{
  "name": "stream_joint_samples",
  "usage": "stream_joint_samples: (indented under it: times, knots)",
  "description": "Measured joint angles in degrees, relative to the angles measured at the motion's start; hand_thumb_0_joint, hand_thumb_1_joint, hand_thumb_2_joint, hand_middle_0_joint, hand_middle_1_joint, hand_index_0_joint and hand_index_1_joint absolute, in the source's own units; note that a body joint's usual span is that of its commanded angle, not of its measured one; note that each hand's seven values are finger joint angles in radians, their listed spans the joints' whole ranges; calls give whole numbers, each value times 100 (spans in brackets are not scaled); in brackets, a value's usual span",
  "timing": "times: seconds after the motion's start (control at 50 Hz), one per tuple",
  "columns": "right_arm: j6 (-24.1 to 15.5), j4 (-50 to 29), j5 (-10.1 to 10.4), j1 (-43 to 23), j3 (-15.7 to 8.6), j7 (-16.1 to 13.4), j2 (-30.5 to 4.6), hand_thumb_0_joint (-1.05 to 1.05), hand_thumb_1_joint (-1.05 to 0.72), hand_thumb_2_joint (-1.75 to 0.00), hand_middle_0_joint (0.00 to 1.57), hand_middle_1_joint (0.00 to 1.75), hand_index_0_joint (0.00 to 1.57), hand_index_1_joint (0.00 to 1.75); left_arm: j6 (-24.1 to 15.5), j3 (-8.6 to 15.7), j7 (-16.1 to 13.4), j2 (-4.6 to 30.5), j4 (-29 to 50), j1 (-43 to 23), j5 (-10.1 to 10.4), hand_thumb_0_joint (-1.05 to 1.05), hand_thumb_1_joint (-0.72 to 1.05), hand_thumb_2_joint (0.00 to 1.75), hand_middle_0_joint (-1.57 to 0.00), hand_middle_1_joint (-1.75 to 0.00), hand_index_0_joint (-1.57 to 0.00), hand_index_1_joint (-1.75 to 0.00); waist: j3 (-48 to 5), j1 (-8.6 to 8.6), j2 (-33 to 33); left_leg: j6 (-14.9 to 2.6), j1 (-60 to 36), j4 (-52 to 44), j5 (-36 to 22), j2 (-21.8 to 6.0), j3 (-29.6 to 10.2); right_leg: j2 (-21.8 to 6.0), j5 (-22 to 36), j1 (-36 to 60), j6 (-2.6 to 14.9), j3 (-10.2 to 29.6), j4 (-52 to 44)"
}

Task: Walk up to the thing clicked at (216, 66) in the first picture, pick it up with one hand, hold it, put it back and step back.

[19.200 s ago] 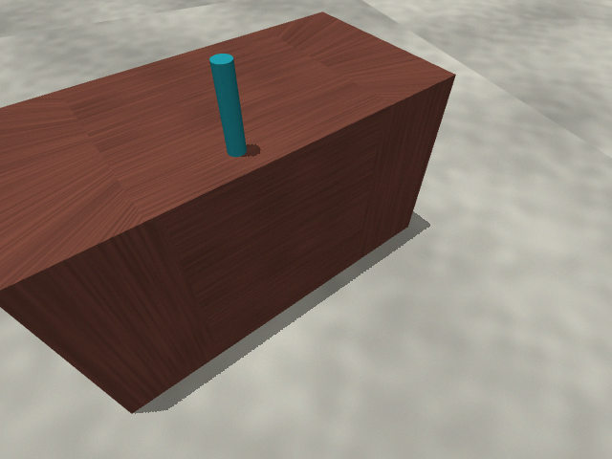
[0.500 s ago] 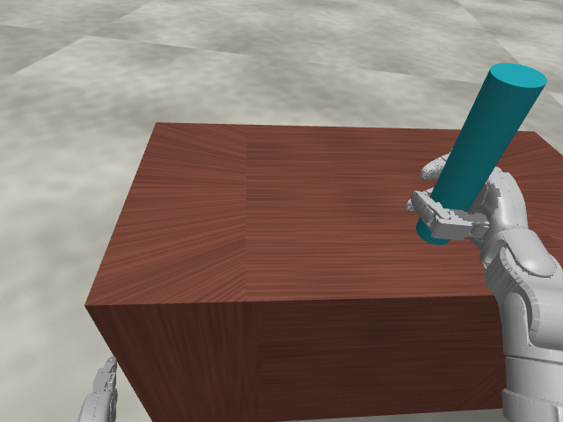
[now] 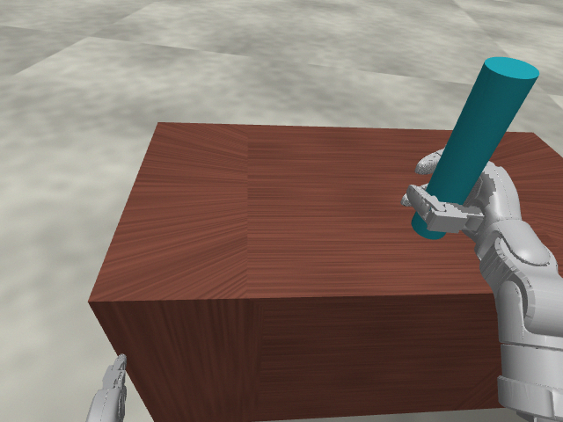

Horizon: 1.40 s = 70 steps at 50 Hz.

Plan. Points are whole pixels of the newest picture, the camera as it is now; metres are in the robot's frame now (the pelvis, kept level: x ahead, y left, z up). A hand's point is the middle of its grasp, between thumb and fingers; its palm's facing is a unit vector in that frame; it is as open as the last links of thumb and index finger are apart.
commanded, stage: crouch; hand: right
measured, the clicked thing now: (461, 163) +0.33 -0.17 +0.26
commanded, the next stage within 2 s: lower in 0.98 s
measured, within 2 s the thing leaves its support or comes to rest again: neither
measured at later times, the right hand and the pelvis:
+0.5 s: hand (399, 213) +0.40 -0.16 +0.12, palm faces +0.03 +1.00 +0.00, open 5.9 cm; pelvis -0.01 +0.00 -0.01, yaw +2 degrees
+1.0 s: hand (392, 216) +0.43 -0.17 +0.09, palm faces +0.02 +1.00 +0.03, open 5.9 cm; pelvis +0.00 +0.00 -0.01, yaw +2 degrees
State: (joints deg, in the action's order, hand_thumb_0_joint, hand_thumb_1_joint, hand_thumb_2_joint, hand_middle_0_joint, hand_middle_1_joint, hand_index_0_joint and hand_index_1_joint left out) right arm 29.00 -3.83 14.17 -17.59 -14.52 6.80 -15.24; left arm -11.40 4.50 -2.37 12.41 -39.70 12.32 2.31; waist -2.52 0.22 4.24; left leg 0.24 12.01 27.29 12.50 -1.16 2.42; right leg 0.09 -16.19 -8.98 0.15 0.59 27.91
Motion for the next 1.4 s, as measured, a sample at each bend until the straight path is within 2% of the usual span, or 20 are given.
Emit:
stream_joint_samples:
  times: [0.06, 0.12, 0.3, 0.42, 0.6, 0.74, 0.84, 1.12, 1.24, 1.4]
  knots:
    - [-38, 509, -42, -101, 6, 0, 14, -3, -7, -113, 96, 108, 99, 110, -44, 12, 9, -22, -28, -82, -13, -2, -54, 6, -6, -5, -4, -5, -12, 48, -9, 1, 53, 11, -16, -10, -2, 9, 26, -45, 2, -2, -6]
    - [-239, 1049, -125, -211, -14, -55, 31, -3, -8, -113, 95, 108, 99, 110, -145, -5, 10, -31, 76, -56, -21, -2, -54, 6, -6, -5, -5, -5, 21, 103, -65, -4, 140, 47, -27, -10, -8, 9, 41, -125, -1, -7, 18]
    - [-1548, 2387, -408, -621, 13, -232, -52, -3, -9, -112, 95, 107, 99, 110, -446, 27, -96, 35, 39, 108, -99, -2, -54, 6, -6, -5, -5, -5, 163, 219, -293, -28, 563, 258, -34, 38, -89, -38, -6, -523, -27, -88, 260]
    - [-2351, 3339, -397, -1013, 1, -102, -159, -3, -9, -112, 95, 107, 99, 109, -323, -166, -197, -21, -68, -23, -124, -2, -54, 6, -6, -5, -5, -5, 135, 320, -334, -27, 808, 331, -59, 74, -143, -71, -37, -770, -22, -143, 392]
    - [-3119, 4392, -374, -1353, -152, 91, -302, -3, -9, -112, 95, 107, 99, 109, -128, -209, -245, -61, 420, 61, -139, -2, -53, 5, -6, -5, -5, -5, 41, 391, -303, -9, 967, 343, -62, 64, -182, -58, -42, -914, -1, -181, 396]
    - [-3508, 4913, -416, -1559, -168, 235, -424, -3, -9, -112, 95, 108, 99, 109, 15, -254, -211, -48, 388, 89, -134, -2, -54, 5, -6, -5, -6, -5, 26, 394, -407, -13, 1275, 477, -25, 69, -194, -64, -87, -1216, -4, -191, 532]
    - [-3686, 5076, -428, -1599, -183, 314, -440, -3, -9, -112, 95, 108, 99, 109, 106, -285, -243, -11, 618, 100, -123, -2, -54, 5, -7, -5, -6, -5, 33, 458, -423, -3, 1395, 538, 3, 74, -210, -69, -132, -1337, 3, -207, 612]
    - [-4103, 5425, -503, -1666, -232, 212, -477, -3, -10, -110, 94, 108, 98, 110, 261, -301, -159, -39, 1039, 259, -151, -2, -53, 5, -6, -5, -6, -5, -84, 500, -425, 5, 1656, 739, 127, 118, -215, -117, -321, -1632, 8, -211, 911]
    - [-4264, 5691, -452, -1692, -260, 238, -430, -3, -10, -110, 94, 108, 98, 110, 260, -266, -136, 2, 1272, 337, -153, -2, -54, 5, -7, -5, -5, -5, -145, 537, -446, 15, 1822, 910, 224, 99, -207, -100, -403, -1794, 18, -200, 1064]
    - [-4596, 5775, -592, -1652, -356, 260, -421, -3, -10, -109, 94, 109, 98, 110, 296, -303, -41, -42, 1541, 392, -218, -2, -54, 6, -6, -5, -5, -5, -204, 633, -557, 6, 2351, 1377, 402, 108, -213, -116, -591, -2314, 12, -201, 1533]
